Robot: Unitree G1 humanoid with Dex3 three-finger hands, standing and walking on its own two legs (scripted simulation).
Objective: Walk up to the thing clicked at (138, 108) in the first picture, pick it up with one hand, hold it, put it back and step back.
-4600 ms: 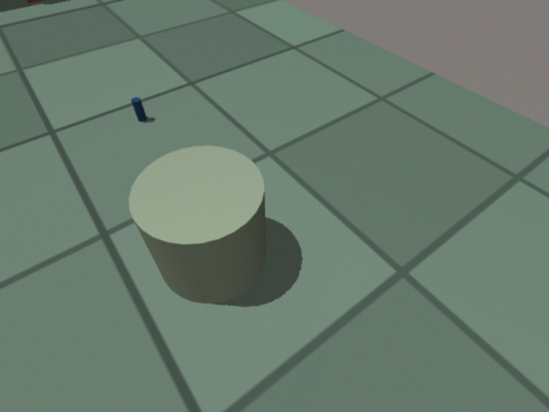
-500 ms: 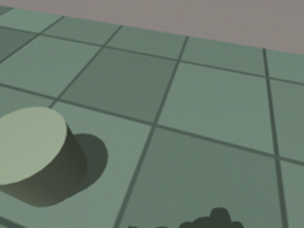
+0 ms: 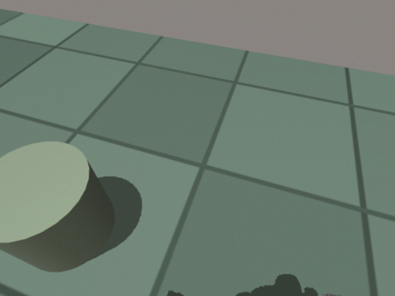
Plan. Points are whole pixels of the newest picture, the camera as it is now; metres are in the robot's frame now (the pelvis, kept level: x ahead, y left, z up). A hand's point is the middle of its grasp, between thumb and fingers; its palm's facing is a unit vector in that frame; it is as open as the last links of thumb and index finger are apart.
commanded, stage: stand
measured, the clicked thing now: out of the picture +1.06 +1.70 -0.71
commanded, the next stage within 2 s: walk up in 1.28 s
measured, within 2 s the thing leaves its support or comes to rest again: neither
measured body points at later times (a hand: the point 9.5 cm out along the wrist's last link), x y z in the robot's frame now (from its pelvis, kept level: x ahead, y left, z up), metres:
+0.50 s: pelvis +0.00 +0.00 +0.00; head +0.01 +0.00 +0.45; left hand +0.06 +0.30 -0.13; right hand +0.07 -0.30 -0.13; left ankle +0.00 +0.13 -0.75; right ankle -0.01 -0.15 -0.75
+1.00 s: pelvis +0.00 +0.00 +0.00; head +0.02 +0.00 +0.45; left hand +0.06 +0.30 -0.13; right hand +0.07 -0.30 -0.13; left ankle +0.00 +0.13 -0.75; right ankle -0.01 -0.15 -0.75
